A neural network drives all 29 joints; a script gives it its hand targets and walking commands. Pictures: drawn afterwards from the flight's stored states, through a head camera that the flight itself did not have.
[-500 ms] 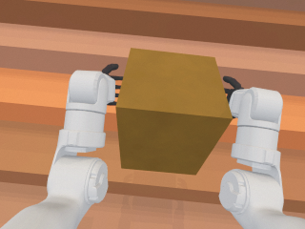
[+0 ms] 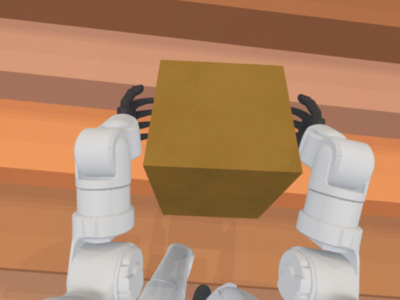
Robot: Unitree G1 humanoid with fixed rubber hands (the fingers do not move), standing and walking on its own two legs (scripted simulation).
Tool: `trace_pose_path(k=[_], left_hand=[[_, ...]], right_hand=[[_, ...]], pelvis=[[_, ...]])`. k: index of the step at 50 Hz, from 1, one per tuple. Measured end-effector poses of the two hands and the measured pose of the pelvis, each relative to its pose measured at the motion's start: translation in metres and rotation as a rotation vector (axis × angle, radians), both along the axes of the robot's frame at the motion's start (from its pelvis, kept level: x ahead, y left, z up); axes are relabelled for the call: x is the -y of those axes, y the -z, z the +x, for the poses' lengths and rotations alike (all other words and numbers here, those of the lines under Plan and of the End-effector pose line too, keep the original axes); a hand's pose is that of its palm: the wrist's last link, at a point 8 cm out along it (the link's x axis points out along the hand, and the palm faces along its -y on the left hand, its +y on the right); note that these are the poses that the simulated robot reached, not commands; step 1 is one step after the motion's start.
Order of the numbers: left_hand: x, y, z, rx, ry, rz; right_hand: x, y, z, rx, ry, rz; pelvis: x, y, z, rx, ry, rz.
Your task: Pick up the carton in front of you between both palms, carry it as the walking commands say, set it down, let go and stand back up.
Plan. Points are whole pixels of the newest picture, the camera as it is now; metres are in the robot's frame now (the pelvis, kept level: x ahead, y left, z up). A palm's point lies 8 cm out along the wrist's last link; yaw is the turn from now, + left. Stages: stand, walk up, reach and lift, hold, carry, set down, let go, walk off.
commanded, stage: carry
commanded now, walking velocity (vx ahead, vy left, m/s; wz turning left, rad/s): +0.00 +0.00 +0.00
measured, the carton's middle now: (215, 149) +0.40 +0.06 +0.04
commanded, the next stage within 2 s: none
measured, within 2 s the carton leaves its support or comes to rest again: neither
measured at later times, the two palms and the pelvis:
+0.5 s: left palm out of the picture +0.54 +0.24 +0.22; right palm (313, 39) +0.51 -0.06 +0.23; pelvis +0.15 +0.12 +0.04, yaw +0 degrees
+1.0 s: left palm out of the picture +0.65 +0.33 +0.31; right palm out of the picture +0.62 +0.03 +0.30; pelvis +0.29 +0.19 +0.19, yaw -1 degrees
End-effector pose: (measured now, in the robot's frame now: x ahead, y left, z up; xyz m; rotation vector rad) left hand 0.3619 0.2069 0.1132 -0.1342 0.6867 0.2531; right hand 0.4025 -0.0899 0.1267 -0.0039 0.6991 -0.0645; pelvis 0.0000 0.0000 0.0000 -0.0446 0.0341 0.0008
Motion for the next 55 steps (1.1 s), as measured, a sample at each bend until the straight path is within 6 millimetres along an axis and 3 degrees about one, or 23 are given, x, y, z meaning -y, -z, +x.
trace_pose_path(k=[3,7,12,14,17,23,27,30,34,38,43,47,50,55], left_hand=[[-0.015,-0.051,0.026,0.041,-0.013,0.034],[-0.027,-0.117,0.063,0.098,0.01,0.092],[-0.038,-0.164,0.106,0.082,0.077,0.119],[-0.039,-0.171,0.122,0.052,0.121,0.117],[-0.036,-0.171,0.149,0.049,0.196,0.104],[-0.031,-0.122,0.175,-0.049,0.256,0.039],[-0.043,-0.092,0.187,-0.073,0.229,0.025],[-0.061,-0.074,0.194,-0.12,0.178,0.024],[-0.096,-0.071,0.185,-0.185,0.077,0.035],[-0.124,-0.088,0.184,-0.199,0.016,0.007],[-0.136,-0.135,0.218,-0.153,0.033,0.036],[-0.13,-0.175,0.258,-0.073,0.119,0.073],[-0.121,-0.201,0.286,0.0,0.211,0.104],[-0.115,-0.221,0.294,-0.001,0.269,0.123]], right_hand=[[-0.015,-0.04,0.029,0.042,-0.023,0.023],[-0.026,-0.091,0.059,0.103,-0.026,0.042],[-0.037,-0.133,0.085,0.089,-0.004,0.024],[-0.038,-0.142,0.09,0.059,0.028,-0.005],[-0.034,-0.147,0.095,0.05,0.095,-0.036],[-0.03,-0.112,0.099,-0.057,0.157,-0.079],[-0.041,-0.089,0.123,-0.08,0.155,-0.066],[-0.058,-0.072,0.147,-0.123,0.125,-0.041],[-0.095,-0.07,0.175,-0.185,0.026,-0.037],[-0.125,-0.092,0.192,-0.199,-0.03,-0.058],[-0.135,-0.126,0.212,-0.151,-0.027,-0.044],[-0.127,-0.154,0.22,-0.072,0.044,-0.035],[-0.119,-0.174,0.222,-0.003,0.108,-0.046],[-0.115,-0.193,0.215,-0.01,0.144,-0.06]], pelvis=[[-0.013,-0.025,0.023,-0.018,-0.013,0.033],[-0.038,-0.044,0.057,-0.051,-0.011,0.06],[-0.071,-0.057,0.097,-0.09,0.016,0.078],[-0.084,-0.061,0.112,-0.082,0.036,0.066],[-0.103,-0.048,0.127,-0.071,0.029,0.019],[-0.115,-0.042,0.147,-0.047,0.005,-0.007],[-0.12,-0.044,0.164,-0.025,0.013,-0.032],[-0.121,-0.057,0.184,-0.018,0.019,-0.042],[-0.121,-0.099,0.199,0.009,-0.002,-0.051],[-0.124,-0.142,0.218,0.003,0.007,-0.025],[-0.144,-0.182,0.243,-0.015,-0.009,0.022],[-0.172,-0.193,0.269,-0.034,0.007,0.042],[-0.191,-0.19,0.285,-0.037,0.019,0.04],[-0.206,-0.197,0.294,-0.012,0.039,0.055]])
